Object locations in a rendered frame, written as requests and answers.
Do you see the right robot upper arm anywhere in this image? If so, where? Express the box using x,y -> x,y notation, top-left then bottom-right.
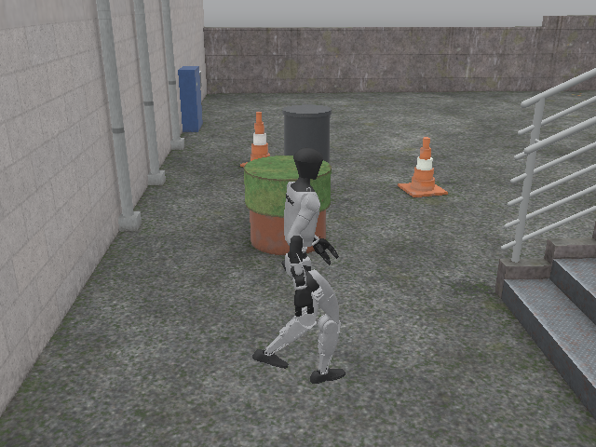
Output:
287,193 -> 320,246

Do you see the robot right forearm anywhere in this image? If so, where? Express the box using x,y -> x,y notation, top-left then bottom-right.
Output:
288,236 -> 307,290

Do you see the robot right foot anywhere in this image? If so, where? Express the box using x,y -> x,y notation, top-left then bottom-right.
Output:
310,368 -> 345,384

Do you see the robot left foot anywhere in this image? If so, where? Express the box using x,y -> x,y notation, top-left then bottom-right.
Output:
252,349 -> 289,369

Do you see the robot right hand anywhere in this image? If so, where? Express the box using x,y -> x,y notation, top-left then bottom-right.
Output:
294,288 -> 314,317

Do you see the robot left hand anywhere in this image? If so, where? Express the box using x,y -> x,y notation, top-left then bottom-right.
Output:
313,238 -> 339,265

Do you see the robot foot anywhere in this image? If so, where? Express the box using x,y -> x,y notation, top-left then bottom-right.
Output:
310,368 -> 345,384
252,349 -> 289,369

